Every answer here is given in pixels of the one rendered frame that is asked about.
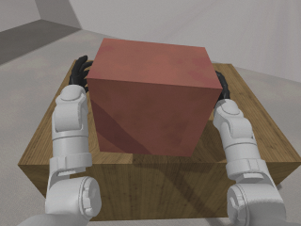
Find left robot forearm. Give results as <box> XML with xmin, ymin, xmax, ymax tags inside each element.
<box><xmin>45</xmin><ymin>85</ymin><xmax>92</xmax><ymax>214</ymax></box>

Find robot right hand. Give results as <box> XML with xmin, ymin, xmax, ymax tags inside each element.
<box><xmin>214</xmin><ymin>71</ymin><xmax>230</xmax><ymax>107</ymax></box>

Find left robot upper arm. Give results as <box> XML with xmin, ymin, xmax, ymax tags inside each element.
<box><xmin>17</xmin><ymin>176</ymin><xmax>102</xmax><ymax>226</ymax></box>

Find pedestal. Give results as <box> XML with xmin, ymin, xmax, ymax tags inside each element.
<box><xmin>17</xmin><ymin>59</ymin><xmax>301</xmax><ymax>221</ymax></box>

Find right robot upper arm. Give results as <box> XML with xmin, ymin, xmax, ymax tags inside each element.
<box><xmin>227</xmin><ymin>184</ymin><xmax>301</xmax><ymax>226</ymax></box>

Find right robot forearm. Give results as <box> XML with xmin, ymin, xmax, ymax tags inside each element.
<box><xmin>213</xmin><ymin>99</ymin><xmax>287</xmax><ymax>220</ymax></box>

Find robot left hand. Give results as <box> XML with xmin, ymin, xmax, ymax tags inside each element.
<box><xmin>69</xmin><ymin>55</ymin><xmax>93</xmax><ymax>93</ymax></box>

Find carton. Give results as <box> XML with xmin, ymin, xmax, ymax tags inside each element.
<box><xmin>87</xmin><ymin>38</ymin><xmax>223</xmax><ymax>157</ymax></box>

